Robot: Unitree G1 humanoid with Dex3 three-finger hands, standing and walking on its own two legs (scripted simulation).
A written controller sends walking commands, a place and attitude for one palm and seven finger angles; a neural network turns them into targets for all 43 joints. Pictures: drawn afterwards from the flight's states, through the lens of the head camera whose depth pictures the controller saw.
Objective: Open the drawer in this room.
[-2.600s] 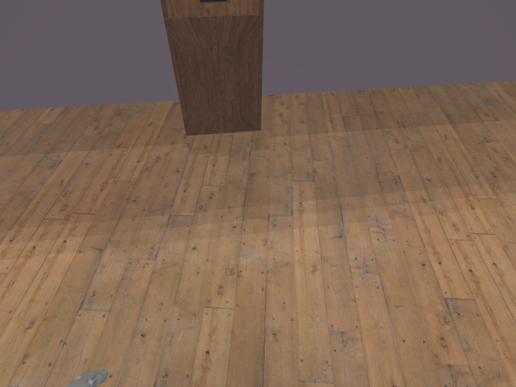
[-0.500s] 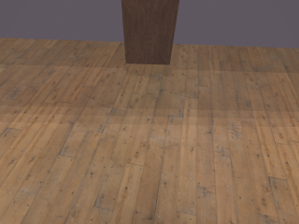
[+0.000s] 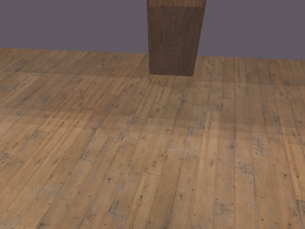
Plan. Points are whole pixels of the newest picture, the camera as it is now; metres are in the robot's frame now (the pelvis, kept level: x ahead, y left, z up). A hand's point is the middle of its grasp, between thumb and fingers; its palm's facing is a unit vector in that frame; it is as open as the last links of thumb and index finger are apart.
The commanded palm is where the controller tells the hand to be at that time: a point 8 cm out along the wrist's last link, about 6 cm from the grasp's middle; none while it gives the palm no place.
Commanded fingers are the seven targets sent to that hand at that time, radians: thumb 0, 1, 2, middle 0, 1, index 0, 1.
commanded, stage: turn or walk to find it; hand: left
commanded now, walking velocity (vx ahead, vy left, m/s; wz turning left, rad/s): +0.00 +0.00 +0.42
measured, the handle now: out of the picture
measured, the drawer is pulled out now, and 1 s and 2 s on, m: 0.00 0.00 0.00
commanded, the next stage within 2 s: stand and wait in 0.02 s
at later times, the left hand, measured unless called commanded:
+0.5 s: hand out of the picture -0.03 +0.21 -0.17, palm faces +0.12 -0.97 -0.21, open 7.3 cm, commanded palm none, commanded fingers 0.00 0.90 0.90 -0.20 -0.30 -0.20 -0.30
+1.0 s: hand out of the picture -0.06 +0.17 -0.17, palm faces +0.12 -0.98 -0.16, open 7.3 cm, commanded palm none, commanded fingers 0.00 0.90 0.90 -0.20 -0.30 -0.20 -0.30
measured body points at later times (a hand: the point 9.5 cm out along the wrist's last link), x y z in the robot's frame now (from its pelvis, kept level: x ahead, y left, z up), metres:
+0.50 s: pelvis -0.03 +0.02 +0.00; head -0.02 +0.03 +0.45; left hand -0.04 +0.26 -0.16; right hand +0.05 -0.20 -0.15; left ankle -0.04 +0.13 -0.74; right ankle -0.04 -0.11 -0.72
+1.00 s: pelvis -0.04 +0.01 +0.01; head -0.03 +0.01 +0.45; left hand -0.07 +0.22 -0.16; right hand -0.05 -0.21 -0.15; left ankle -0.04 +0.13 -0.74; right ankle -0.03 -0.10 -0.74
